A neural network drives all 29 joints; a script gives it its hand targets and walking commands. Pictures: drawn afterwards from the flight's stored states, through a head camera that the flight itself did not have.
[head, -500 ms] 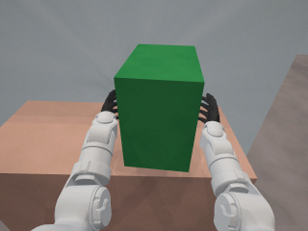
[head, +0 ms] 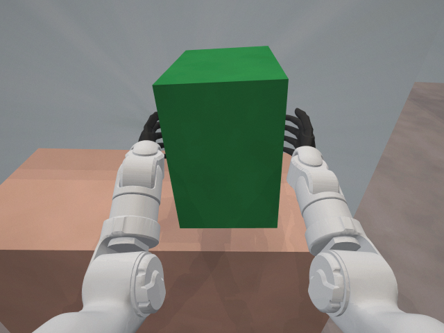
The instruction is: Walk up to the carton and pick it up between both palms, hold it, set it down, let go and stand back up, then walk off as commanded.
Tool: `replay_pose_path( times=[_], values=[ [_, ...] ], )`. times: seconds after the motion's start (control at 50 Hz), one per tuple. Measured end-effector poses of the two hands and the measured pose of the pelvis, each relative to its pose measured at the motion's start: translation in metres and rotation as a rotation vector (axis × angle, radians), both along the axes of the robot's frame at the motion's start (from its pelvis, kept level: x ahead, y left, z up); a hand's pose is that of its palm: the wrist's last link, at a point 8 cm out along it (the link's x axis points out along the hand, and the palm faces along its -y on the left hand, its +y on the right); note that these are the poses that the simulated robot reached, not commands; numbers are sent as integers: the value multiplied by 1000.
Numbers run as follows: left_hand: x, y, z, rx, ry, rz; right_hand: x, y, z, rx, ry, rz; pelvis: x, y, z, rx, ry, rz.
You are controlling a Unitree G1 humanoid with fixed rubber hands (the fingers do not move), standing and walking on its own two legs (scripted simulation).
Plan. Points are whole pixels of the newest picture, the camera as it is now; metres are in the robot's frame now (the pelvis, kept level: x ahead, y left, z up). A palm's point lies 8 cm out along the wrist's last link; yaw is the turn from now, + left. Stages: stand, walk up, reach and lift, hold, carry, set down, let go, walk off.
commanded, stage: reach and lift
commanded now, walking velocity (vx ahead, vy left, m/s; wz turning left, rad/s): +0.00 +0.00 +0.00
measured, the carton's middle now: (227, 130) +0.48 +0.01 +0.20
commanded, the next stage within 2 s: hold in 1.24 s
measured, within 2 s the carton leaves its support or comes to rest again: neither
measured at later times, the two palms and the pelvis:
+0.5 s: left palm (150, 140) +0.37 +0.15 +0.23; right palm (302, 145) +0.39 -0.13 +0.22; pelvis +0.01 +0.00 +0.00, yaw +0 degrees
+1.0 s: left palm (142, 131) +0.37 +0.16 +0.25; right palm (299, 135) +0.39 -0.12 +0.24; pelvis +0.00 +0.00 +0.00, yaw +0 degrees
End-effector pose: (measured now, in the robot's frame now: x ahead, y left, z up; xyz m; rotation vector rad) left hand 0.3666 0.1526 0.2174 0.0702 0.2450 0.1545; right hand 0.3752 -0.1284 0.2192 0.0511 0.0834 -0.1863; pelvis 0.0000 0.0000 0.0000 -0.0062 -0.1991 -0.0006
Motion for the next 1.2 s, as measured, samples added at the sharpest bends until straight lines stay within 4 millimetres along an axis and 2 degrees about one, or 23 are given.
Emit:
replay_pose_path(
  times=[0.34,0.56,0.86,1.08,1.2],
  values=[
    [9,-3,0,22,33,1,11,-3,-4,-8,33,5,5,-2,0,0,19,5],
    [3,-2,20,31,-17,20,8,-1,8,35,22,12,4,-2,0,0,5,5],
    [0,9,34,-10,-35,35,7,9,29,24,14,35,-3,-1,0,-1,13,5],
    [7,7,34,17,-10,31,14,8,22,22,52,27,1,-1,0,-1,28,5],
    [4,0,44,84,-21,26,10,3,24,38,53,14,2,-1,1,-1,20,6]
  ],
)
